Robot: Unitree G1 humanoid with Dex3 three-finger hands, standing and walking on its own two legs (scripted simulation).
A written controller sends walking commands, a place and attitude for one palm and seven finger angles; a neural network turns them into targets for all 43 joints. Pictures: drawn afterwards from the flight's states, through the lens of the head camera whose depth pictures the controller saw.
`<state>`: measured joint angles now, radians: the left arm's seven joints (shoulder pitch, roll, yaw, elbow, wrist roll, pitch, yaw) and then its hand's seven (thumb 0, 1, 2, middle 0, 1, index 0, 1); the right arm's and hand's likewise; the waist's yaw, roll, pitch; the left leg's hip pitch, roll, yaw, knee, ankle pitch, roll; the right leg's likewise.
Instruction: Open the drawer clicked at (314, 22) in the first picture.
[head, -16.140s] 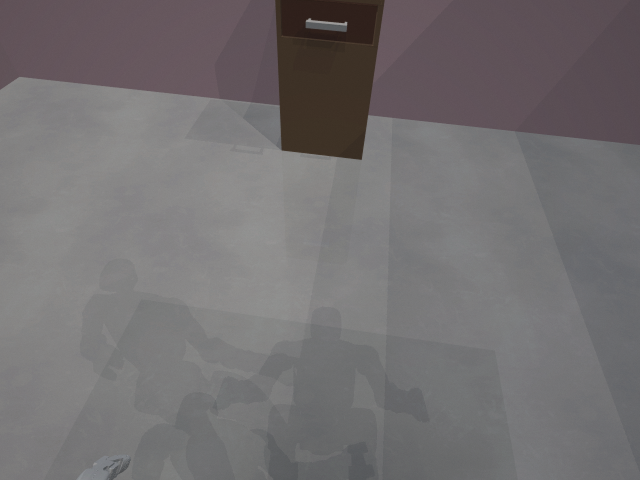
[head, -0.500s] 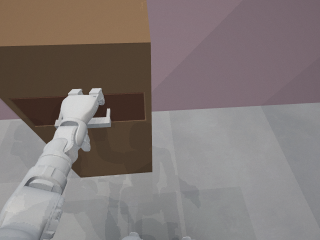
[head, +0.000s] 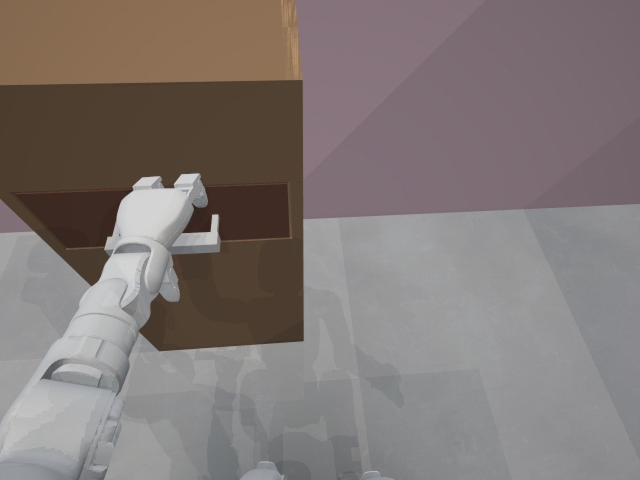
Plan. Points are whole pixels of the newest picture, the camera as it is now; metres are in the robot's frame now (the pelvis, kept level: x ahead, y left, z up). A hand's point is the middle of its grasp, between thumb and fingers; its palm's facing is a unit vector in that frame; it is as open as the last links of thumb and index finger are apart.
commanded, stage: move the hooked fingers above the handle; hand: left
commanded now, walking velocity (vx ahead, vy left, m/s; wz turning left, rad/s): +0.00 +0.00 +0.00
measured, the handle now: (166, 233) +0.48 +0.24 -0.06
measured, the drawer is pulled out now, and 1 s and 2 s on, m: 0.00 0.00 0.00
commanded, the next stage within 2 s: lower the fingers behind the handle in 0.32 s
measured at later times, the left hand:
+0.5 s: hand (162, 239) +0.43 +0.22 +0.00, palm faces -0.09 -0.10 -0.99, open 13.8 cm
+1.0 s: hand (158, 250) +0.44 +0.24 -0.03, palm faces -0.07 -0.04 -1.00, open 13.8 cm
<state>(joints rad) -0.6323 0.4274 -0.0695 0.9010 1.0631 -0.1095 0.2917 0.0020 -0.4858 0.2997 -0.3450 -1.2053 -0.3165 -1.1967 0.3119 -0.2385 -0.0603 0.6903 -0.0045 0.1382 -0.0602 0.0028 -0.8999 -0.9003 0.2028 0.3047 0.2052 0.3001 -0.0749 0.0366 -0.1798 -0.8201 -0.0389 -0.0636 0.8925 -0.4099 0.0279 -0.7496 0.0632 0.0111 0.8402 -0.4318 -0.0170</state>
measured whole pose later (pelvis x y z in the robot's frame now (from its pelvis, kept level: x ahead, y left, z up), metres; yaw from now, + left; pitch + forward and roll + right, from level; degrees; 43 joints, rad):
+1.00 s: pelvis -0.01 +0.01 -0.02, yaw -1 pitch +22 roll -3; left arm -0.65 0.45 -0.02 1.02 1.10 -0.05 0.42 0.00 -0.49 0.30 -0.32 -1.20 -0.32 -1.21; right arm 0.32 -0.23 -0.05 0.71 -0.01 0.15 -0.02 0.00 -0.90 -0.90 0.20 0.30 0.21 0.30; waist -0.09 0.05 -0.20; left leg -0.93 -0.03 -0.05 0.99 -0.44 0.04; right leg -0.87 0.07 0.02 0.93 -0.46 -0.01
